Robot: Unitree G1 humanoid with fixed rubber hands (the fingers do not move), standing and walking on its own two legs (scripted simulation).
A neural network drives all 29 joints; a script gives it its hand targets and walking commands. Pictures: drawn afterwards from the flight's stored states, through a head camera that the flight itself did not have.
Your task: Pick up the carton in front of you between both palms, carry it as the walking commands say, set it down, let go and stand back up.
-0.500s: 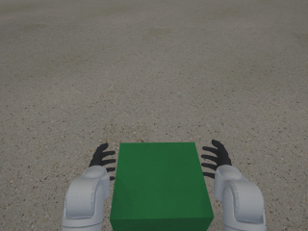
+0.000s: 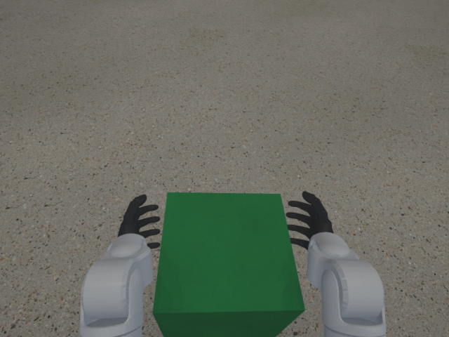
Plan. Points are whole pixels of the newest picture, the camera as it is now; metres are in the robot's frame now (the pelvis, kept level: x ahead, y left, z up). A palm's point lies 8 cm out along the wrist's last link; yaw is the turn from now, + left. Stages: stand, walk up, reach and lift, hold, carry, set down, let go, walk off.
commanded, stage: carry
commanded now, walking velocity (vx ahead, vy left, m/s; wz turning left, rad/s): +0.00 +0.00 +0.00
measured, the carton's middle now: (222, 272) +0.28 +0.01 -0.06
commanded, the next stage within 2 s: none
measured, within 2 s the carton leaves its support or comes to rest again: neither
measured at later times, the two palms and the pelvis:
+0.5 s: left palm (157, 171) +0.39 +0.12 +0.11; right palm (315, 171) +0.40 -0.16 +0.10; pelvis +0.13 -0.02 +0.00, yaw +2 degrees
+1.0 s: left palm (160, 193) +0.38 +0.12 +0.06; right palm (312, 188) +0.40 -0.17 +0.06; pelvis +0.12 -0.03 +0.00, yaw +2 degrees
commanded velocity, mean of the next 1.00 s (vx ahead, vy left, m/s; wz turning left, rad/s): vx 0.00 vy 0.00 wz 0.00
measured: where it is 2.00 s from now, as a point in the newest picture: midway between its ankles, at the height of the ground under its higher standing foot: outside the picture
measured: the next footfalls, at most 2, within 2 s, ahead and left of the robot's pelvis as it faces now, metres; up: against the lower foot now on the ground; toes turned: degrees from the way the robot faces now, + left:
right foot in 0.20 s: +0.16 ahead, -0.14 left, +0.00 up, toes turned +15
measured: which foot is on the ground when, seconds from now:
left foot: down 0.00-1.00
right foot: up 0.00-0.18, down 0.20-1.00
